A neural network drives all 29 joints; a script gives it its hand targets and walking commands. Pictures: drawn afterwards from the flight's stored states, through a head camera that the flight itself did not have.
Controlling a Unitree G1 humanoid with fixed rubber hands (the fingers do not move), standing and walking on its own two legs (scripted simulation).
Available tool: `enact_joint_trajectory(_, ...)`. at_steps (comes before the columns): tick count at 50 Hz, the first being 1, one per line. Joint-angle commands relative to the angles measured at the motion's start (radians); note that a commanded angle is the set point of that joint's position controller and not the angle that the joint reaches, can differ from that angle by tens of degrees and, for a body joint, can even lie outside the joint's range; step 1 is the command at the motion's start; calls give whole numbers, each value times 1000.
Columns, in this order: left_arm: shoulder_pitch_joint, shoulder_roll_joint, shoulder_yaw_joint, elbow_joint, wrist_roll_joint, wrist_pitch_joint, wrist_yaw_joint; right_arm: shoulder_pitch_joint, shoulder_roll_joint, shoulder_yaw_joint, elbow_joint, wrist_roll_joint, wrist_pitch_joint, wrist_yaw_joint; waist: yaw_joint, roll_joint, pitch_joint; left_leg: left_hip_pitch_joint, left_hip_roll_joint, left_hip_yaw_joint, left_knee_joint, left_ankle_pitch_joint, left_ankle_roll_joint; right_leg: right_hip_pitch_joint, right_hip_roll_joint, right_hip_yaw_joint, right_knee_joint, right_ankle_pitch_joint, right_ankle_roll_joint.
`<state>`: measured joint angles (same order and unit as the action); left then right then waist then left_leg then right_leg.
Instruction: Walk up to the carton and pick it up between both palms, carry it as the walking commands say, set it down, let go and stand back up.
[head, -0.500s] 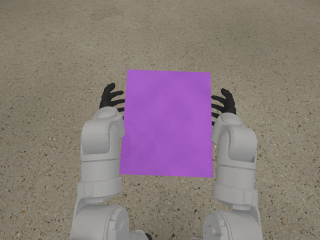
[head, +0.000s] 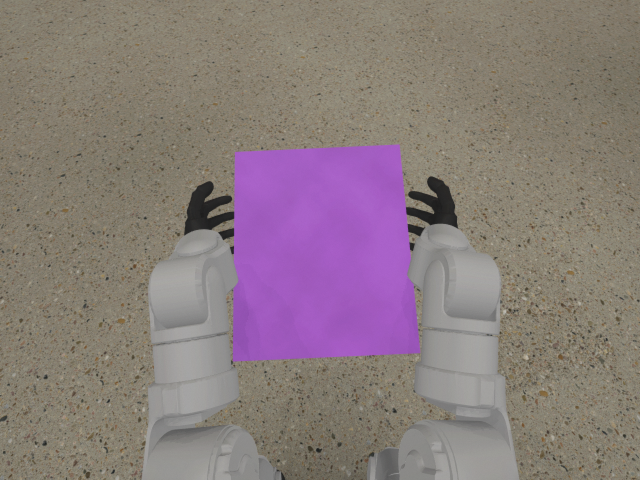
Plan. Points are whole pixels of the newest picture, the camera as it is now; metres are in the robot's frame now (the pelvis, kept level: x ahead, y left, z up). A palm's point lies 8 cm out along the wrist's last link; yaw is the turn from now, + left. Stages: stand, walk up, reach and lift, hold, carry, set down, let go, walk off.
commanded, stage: carry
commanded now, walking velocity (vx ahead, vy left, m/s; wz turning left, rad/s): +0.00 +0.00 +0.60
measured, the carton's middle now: (322, 261) +0.38 +0.01 +0.00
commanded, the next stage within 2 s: none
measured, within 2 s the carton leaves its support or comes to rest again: neither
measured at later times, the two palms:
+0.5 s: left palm (82, 308) +0.26 +0.24 +0.11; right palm (347, 236) +0.34 -0.02 +0.12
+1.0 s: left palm out of the picture +0.12 +0.28 +0.12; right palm (268, 287) +0.28 +0.06 +0.12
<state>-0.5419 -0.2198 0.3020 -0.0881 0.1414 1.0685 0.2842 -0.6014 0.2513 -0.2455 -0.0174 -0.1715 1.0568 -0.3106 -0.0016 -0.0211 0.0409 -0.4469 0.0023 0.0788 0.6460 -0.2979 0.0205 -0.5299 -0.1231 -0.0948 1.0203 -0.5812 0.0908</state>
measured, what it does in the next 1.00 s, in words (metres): steps on the spot, turning left: right foot, then left foot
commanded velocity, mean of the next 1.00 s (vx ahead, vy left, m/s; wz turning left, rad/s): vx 0.00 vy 0.00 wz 0.60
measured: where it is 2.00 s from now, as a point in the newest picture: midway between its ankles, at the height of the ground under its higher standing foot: outside the picture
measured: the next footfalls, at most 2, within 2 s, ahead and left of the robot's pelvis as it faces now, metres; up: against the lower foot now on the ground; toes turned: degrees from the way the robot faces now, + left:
right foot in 0.16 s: +0.05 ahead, -0.12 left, +0.00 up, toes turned +0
left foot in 0.44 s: -0.01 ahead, +0.13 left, +0.00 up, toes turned +24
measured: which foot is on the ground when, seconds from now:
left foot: down 0.00-0.16, up 0.18-0.42, down 0.44-0.78, up 0.80-1.00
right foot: up 0.00-0.14, down 0.16-0.44, up 0.46-0.74, down 0.76-1.00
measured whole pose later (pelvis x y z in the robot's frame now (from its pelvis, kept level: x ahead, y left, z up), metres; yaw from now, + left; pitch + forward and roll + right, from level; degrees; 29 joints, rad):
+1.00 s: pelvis -0.09 -0.02 +0.01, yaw +38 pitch +3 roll +2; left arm -0.57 -0.26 0.28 -0.04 0.20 1.07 0.29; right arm -0.61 0.18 -0.25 -0.01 -0.13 1.10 -0.30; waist -0.06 0.00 0.00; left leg -0.48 0.01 0.09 0.78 -0.40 0.00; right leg -0.39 -0.18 -0.23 0.66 -0.30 0.01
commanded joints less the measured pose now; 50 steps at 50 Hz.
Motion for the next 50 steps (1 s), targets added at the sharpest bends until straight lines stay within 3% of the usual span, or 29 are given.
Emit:
enact_joint_trajectory(1, -707, -925, -721, -20, -356, -17, -193, -568, 848, 592, -60, 315, -10, 203, -33, 202, -600, 560, 248, -247, -45, 987, 142, -98, 24, 32, -18, 54, 8)
enact_joint_trajectory(5, -657, -904, -727, -21, -364, -24, -191, -524, 819, 599, -70, 293, -20, 190, -29, 194, -598, 424, 223, -261, -50, 845, 128, 69, 70, 10, -218, 127, -2)
enact_joint_trajectory(7, -606, -896, -717, 0, -353, -18, -194, -499, 809, 606, -56, 286, -15, 188, -6, 168, -584, 309, 178, -232, 3, 742, 86, 239, 74, -10, -457, 305, -17)
enact_joint_trajectory(8, -582, -889, -710, 8, -346, -15, -196, -487, 806, 607, -49, 287, -10, 189, 7, 79, -590, 161, 132, -192, 86, 525, 33, 404, -15, 75, -557, 479, -42)
enact_joint_trajectory(9, -590, -869, -698, 16, -331, -24, -194, -528, 810, 623, -60, 291, -7, 191, 17, -212, -579, -120, 5, -93, 250, 77, -41, 589, -261, 331, -528, 990, -142)
enact_joint_trajectory(10, -547, -869, -694, 32, -320, -17, -196, -508, 808, 637, -59, 291, 0, 197, 7, -308, -559, -229, 2, -50, 362, -361, -45, 624, -383, 381, -511, 1183, -255)
enact_joint_trajectory(11, -577, -880, -695, -5, -319, -19, -193, -548, 836, 660, -72, 318, -1, 203, 10, -199, -530, -259, 18, -70, 416, -352, -34, 627, -367, 341, -515, 1186, -275)
enact_joint_trajectory(12, -524, -886, -673, -5, -300, -16, -196, -524, 862, 678, -77, 336, 8, 211, 13, -126, -514, -245, 32, -63, 427, -295, -35, 602, -334, 269, -517, 1121, -265)
enact_joint_trajectory(15, -565, -860, -654, -20, -281, -27, -184, -584, 870, 709, -85, 379, 7, 216, 9, -175, -505, -127, 28, -9, 311, -152, -46, 554, -239, 58, -486, 1006, -185)
enact_joint_trajectory(19, -545, -836, -637, 30, -241, -9, -172, -613, 849, 699, -39, 380, 27, 218, 13, -186, -498, -23, -3, 50, 99, -105, -38, 516, -251, -10, -439, 899, -170)
enact_joint_trajectory(21, -553, -821, -624, 54, -228, 4, -165, -589, 848, 676, 24, 373, 41, 225, -8, -143, -491, 95, -15, 73, -149, 57, -35, 472, -219, -65, -348, 801, -123)
enact_joint_trajectory(22, -548, -808, -617, 59, -223, 11, -164, -560, 846, 658, 52, 369, 49, 231, -20, -70, -509, 235, 57, -24, -211, 153, -23, 348, -194, -75, -272, 631, -73)
enact_joint_trajectory(23, -575, -804, -614, 65, -229, 18, -167, -561, 827, 630, 77, 359, 53, 232, -24, 133, -523, 416, 251, -285, -181, 634, 43, 103, -106, -96, -138, 349, -1)
enact_joint_trajectory(24, -613, -815, -623, 69, -247, 30, -177, -543, 821, 593, 98, 340, 52, 229, -35, 339, -500, 508, 363, -496, -150, 1021, 159, -123, 24, -75, -31, -79, 30)
enact_joint_trajectory(25, -600, -852, -627, 105, -255, 31, -183, -532, 841, 586, 88, 338, 55, 233, -27, 236, -513, 538, 335, -443, -96, 1072, 176, -156, 4, 31, 65, -81, 18)
enact_joint_trajectory(26, -659, -882, -649, 102, -283, 24, -191, -582, 847, 582, 66, 334, 45, 231, -27, 187, -530, 536, 302, -383, -88, 988, 168, -156, -8, 52, 63, -40, 12)
enact_joint_trajectory(29, -765, -949, -688, 90, -334, 10, -203, -661, 857, 554, 30, 327, 23, 226, -26, 193, -536, 435, 234, -282, -137, 696, 147, -92, 8, 26, 23, 60, 7)
enact_joint_trajectory(31, -784, -959, -698, 89, -350, 4, -203, -667, 846, 545, 26, 312, 16, 217, -29, 177, -542, 387, 225, -291, -166, 553, 145, -41, 27, 23, -41, 85, -3)
enact_joint_trajectory(35, -720, -948, -686, 116, -353, 10, -205, -593, 831, 540, 43, 283, 21, 206, -28, 195, -551, 320, 208, -316, -167, 512, 123, 99, 80, 6, -268, 123, -29)
enact_joint_trajectory(37, -680, -947, -669, 127, -347, 14, -209, -575, 831, 549, 44, 282, 25, 206, -16, 187, -554, 244, 176, -299, -127, 487, 86, 257, 84, -18, -485, 214, -44)
enact_joint_trajectory(38, -638, -945, -659, 131, -340, 17, -212, -547, 834, 552, 47, 283, 30, 208, -6, 118, -561, 119, 142, -269, -66, 390, 43, 407, 17, 42, -589, 309, -57)
enact_joint_trajectory(39, -630, -929, -645, 126, -324, 6, -212, -570, 852, 578, 30, 294, 31, 212, 5, -135, -535, -92, 30, -161, 77, 159, -24, 533, -175, 260, -631, 485, -118)
enact_joint_trajectory(40, -646, -924, -642, 120, -314, -3, -209, -625, 849, 600, 4, 306, 31, 214, 1, -312, -515, -213, -15, -53, 248, -246, -44, 539, -375, 364, -593, 762, -236)
enact_joint_trajectory(41, -684, -927, -647, 90, -318, -1, -207, -678, 854, 614, -11, 322, 28, 217, 2, -196, -469, -262, 10, -54, 351, -302, -35, 519, -383, 332, -586, 868, -277)
enact_joint_trajectory(42, -638, -924, -632, 82, -296, 1, -206, -655, 883, 637, -13, 343, 35, 225, 5, -116, -449, -245, 19, -55, 389, -275, -27, 494, -352, 269, -584, 872, -276)
enact_joint_trajectory(43, -638, -910, -621, 65, -281, -4, -200, -658, 898, 655, -14, 363, 36, 230, 1, -104, -457, -207, 32, -50, 373, -212, -24, 491, -305, 177, -568, 863, -241)
enact_joint_trajectory(45, -668, -878, -622, 36, -273, -15, -186, -679, 905, 680, -7, 392, 27, 228, 1, -182, -483, -123, 18, -13, 297, -138, -28, 488, -239, 37, -524, 881, -182)
enact_joint_trajectory(48, -606, -858, -611, 59, -245, -5, -176, -666, 886, 675, 6, 394, 35, 225, 12, -200, -502, -55, -9, 35, 163, -122, -25, 495, -246, -4, -486, 840, -172)
enact_joint_trajectory(50, -593, -848, -608, 72, -234, 4, -171, -644, 881, 662, 35, 388, 44, 227, 1, -187, -507, 7, -26, 70, -10, -47, -20, 501, -240, -36, -430, 827, -157)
